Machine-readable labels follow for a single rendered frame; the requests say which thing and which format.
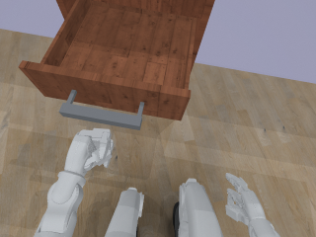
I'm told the robot left thigh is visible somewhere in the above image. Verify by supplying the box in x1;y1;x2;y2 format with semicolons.
105;189;144;237

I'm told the robot left forearm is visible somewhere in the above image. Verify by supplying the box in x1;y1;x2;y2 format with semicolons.
34;170;86;237

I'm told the handle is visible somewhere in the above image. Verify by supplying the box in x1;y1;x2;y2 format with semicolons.
59;89;145;130

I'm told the robot right shin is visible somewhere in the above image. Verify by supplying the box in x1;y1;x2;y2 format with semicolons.
178;178;197;237

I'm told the robot right forearm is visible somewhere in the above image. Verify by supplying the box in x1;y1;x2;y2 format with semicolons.
248;218;280;237

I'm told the right robot hand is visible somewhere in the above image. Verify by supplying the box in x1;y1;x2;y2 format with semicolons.
225;173;266;227

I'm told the left robot hand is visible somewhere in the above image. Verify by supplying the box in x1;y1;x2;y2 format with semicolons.
64;128;114;177

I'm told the drawer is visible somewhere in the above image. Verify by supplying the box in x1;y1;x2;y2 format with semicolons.
18;0;198;121

